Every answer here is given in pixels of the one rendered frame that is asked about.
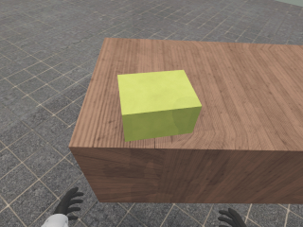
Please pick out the right robot hand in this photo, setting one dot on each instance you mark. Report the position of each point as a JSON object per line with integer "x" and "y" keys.
{"x": 235, "y": 221}

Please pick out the pedestal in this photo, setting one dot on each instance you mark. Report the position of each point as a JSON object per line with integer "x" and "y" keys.
{"x": 246, "y": 146}

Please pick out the carton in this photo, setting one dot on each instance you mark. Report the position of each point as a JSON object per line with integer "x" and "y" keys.
{"x": 157, "y": 104}

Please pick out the left robot forearm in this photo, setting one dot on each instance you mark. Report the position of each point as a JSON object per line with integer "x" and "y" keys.
{"x": 56, "y": 220}

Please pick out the left robot hand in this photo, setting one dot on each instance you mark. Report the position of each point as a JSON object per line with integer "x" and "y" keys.
{"x": 66, "y": 201}

